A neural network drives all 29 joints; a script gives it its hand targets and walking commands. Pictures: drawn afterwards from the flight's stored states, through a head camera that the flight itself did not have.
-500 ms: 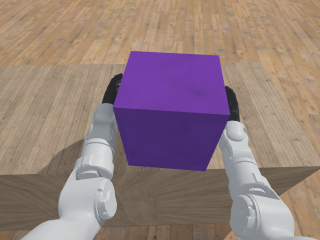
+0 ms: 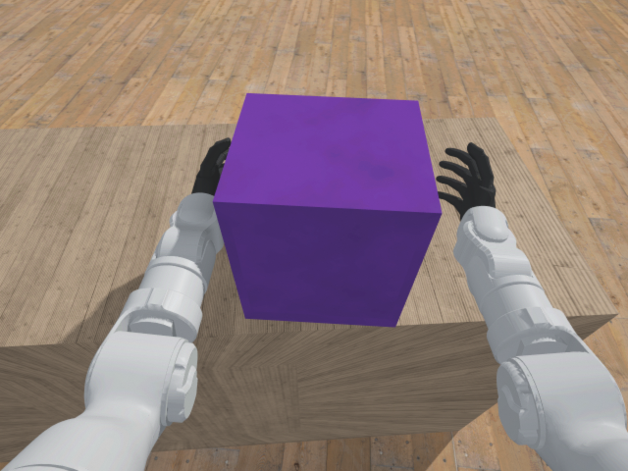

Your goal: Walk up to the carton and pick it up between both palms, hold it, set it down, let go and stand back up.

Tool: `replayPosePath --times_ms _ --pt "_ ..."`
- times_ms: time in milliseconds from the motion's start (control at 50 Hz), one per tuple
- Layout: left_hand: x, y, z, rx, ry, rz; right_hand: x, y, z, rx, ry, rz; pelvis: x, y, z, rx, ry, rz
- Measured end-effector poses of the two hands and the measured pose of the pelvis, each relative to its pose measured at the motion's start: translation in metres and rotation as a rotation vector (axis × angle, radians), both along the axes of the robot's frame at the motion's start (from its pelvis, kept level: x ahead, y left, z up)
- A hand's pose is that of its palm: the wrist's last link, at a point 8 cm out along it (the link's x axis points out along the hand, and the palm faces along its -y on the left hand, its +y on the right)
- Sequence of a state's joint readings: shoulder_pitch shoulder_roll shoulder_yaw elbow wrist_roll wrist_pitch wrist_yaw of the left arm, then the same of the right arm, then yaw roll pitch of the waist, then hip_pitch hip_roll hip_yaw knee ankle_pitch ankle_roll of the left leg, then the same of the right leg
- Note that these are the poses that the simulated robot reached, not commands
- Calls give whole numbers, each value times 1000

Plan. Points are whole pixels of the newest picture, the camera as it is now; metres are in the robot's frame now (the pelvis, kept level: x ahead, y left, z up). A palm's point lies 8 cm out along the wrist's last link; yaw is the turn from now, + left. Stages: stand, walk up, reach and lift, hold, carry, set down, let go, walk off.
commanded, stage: set down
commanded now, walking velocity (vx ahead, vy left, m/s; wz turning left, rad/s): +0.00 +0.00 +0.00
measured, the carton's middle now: (325, 217) +0.41 -0.02 +0.10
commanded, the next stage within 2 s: none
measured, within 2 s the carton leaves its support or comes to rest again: neither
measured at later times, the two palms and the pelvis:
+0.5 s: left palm (175, 127) +0.45 +0.15 +0.22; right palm (525, 153) +0.39 -0.24 +0.21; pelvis -0.02 -0.01 +0.00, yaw -1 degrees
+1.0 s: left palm (161, 160) +0.41 +0.16 +0.20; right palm (527, 184) +0.36 -0.23 +0.19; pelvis -0.02 +0.00 +0.00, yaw +0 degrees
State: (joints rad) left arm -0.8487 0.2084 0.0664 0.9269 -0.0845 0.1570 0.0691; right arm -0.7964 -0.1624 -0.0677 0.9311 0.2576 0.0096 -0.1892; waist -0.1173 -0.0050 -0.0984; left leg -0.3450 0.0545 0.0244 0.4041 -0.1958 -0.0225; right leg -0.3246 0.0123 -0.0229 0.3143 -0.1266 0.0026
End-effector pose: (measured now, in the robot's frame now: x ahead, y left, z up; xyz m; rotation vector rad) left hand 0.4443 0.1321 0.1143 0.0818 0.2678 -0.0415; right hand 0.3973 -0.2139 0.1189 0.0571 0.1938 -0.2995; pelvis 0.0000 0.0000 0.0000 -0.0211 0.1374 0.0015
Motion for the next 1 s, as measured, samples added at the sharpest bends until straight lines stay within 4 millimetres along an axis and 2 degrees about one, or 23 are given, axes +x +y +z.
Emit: replayPosePath --times_ms 160,260,380,580,720,1000 --pt "0 7 38 1 -6 17 -7 -22 33 28 2 -6 -12 -5 -1 6 -18 -17" --pt "3 14 66 2 -26 27 -9 -30 55 24 8 1 -18 -8 -1 13 -21 -20" --pt "4 17 92 4 -45 28 -8 -28 77 22 3 17 -18 -8 -1 14 -28 -16" --pt "4 21 114 -3 -64 -1 -7 -18 98 32 -23 36 -16 -3 1 10 -62 -19" --pt "-2 31 113 1 -34 -1 -11 -17 99 41 -16 36 -18 2 2 3 -85 -11" --pt "-31 31 88 -6 -14 -22 -40 -16 76 43 -19 54 -20 -1 2 6 -140 -6"
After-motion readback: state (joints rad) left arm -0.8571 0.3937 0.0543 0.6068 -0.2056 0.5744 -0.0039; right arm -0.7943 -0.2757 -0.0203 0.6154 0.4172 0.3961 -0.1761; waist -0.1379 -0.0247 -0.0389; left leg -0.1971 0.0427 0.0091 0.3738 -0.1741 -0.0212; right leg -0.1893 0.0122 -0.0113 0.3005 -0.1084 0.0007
